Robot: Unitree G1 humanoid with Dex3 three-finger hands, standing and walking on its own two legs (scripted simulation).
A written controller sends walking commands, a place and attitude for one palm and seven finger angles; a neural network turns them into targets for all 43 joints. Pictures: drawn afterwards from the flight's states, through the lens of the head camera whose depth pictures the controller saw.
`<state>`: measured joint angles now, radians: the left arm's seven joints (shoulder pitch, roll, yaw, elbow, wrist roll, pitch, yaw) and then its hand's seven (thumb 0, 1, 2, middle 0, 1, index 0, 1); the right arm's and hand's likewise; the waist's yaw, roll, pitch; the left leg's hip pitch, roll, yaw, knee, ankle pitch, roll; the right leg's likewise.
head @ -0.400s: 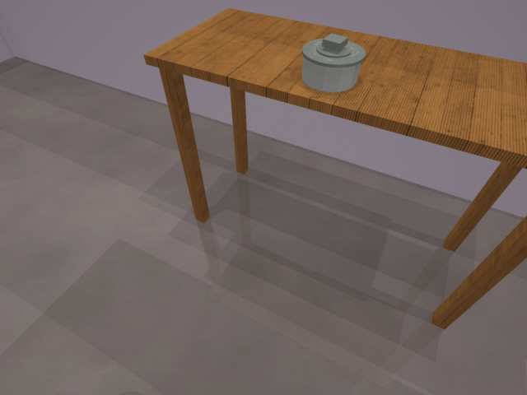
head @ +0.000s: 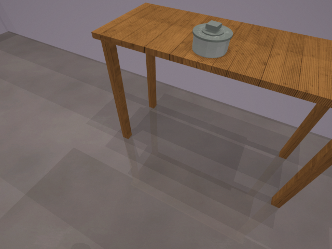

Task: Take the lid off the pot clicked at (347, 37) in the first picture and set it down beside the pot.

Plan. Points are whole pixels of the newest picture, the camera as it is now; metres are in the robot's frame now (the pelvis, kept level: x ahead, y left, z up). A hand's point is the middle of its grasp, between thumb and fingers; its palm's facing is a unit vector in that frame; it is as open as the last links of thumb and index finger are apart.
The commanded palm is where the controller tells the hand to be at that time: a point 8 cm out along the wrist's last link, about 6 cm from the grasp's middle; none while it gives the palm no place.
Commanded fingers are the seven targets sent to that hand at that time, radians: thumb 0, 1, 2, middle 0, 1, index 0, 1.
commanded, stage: look at it before walking up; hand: left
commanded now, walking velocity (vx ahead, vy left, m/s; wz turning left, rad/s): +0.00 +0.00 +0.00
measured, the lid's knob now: (213, 25) +0.89 -0.14 +0.15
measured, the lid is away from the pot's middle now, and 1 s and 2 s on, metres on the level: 0.00 0.00 0.00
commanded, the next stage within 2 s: turn to face it in 0.24 s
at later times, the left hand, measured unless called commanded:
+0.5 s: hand out of the picture +0.08 +0.24 -0.16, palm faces -0.03 -0.94 -0.33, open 7.4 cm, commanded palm none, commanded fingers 0.00 0.90 0.90 -0.20 -0.30 -0.20 -0.30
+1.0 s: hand out of the picture +0.05 +0.15 -0.16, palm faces -0.17 -0.95 -0.26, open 7.4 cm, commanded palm none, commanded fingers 0.00 0.90 0.90 -0.20 -0.30 -0.20 -0.30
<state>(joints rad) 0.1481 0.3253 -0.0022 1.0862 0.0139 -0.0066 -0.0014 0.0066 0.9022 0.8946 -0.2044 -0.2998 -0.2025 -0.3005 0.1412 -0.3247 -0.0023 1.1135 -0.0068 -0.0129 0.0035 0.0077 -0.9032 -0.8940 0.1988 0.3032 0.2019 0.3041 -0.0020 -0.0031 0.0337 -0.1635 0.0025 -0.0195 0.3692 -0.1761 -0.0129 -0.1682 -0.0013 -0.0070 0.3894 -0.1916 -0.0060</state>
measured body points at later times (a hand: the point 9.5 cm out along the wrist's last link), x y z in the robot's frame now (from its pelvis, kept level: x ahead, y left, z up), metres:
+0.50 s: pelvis +0.01 +0.00 +0.00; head +0.02 +0.00 +0.45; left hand +0.08 +0.29 -0.14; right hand +0.09 -0.29 -0.14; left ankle +0.02 +0.13 -0.75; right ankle +0.01 -0.11 -0.75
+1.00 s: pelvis -0.01 -0.03 +0.00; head +0.01 -0.07 +0.44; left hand +0.06 +0.20 -0.14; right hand -0.01 -0.30 -0.16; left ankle +0.00 +0.14 -0.66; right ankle +0.00 -0.10 -0.75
